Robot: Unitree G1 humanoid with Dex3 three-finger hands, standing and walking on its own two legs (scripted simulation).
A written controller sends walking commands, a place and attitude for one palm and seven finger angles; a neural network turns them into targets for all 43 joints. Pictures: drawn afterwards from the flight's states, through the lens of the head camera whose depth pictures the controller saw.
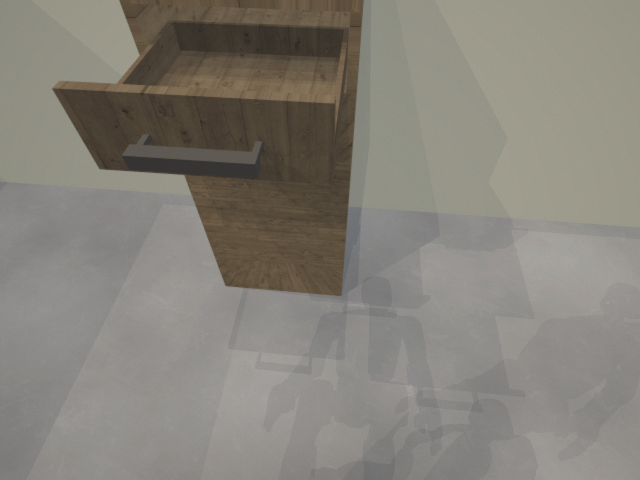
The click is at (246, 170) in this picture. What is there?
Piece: drawer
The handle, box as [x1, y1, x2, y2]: [122, 134, 262, 178]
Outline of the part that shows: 122,154 129,169 257,178 260,168 259,155 262,148 262,142 255,141 251,152 151,146 148,144 151,139 149,134 143,134 135,145 129,144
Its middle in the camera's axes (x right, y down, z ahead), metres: -0.18 -0.12 +0.56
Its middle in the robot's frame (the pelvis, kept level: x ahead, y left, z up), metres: +0.52 +0.20 +0.12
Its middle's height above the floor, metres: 0.90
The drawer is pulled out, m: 0.28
